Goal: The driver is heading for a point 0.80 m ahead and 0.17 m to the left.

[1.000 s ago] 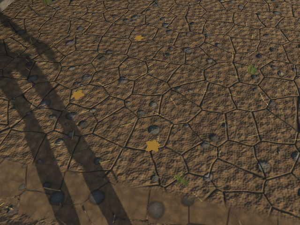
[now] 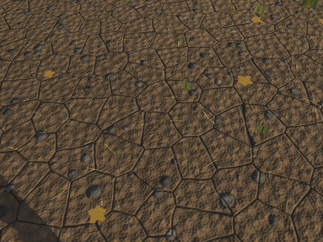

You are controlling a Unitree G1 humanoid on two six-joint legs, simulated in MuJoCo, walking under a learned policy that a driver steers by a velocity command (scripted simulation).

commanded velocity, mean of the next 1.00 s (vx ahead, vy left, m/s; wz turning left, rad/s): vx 0.49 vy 0.00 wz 0.31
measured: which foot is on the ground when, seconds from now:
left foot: up 0.00-0.20, down 0.22-0.70, up 0.72-1.00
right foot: down 0.00-0.24, up 0.26-0.68, down 0.70-1.00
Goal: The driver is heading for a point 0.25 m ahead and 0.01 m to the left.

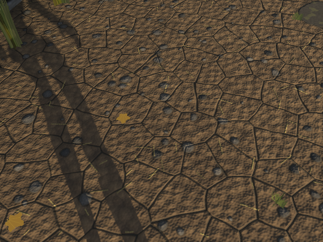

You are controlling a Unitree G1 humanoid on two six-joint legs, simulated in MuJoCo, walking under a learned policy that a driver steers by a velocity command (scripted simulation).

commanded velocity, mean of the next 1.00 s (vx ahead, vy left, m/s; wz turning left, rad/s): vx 0.12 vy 0.00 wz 0.02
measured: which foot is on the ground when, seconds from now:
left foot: up 0.00-0.16, down 0.18-1.00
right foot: down 0.00-0.18, up 0.20-0.46, down 0.48-1.00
